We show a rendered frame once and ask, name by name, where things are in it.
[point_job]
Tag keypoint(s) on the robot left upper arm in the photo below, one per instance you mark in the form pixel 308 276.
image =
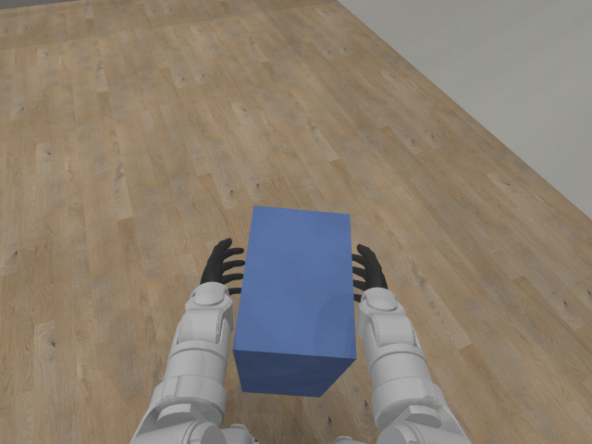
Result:
pixel 193 432

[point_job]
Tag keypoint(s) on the robot left shin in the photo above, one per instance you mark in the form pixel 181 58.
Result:
pixel 240 427

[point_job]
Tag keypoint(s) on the right robot forearm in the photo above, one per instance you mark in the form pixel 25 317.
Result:
pixel 403 388

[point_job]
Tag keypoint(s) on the carton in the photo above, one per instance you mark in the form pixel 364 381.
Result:
pixel 295 331

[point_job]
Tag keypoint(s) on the left robot hand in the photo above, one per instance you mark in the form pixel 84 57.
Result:
pixel 215 268

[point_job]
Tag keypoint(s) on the robot right upper arm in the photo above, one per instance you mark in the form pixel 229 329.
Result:
pixel 406 432

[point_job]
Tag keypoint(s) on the right robot hand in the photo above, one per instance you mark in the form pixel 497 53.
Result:
pixel 372 274

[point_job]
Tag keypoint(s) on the left robot forearm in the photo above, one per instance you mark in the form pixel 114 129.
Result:
pixel 193 383

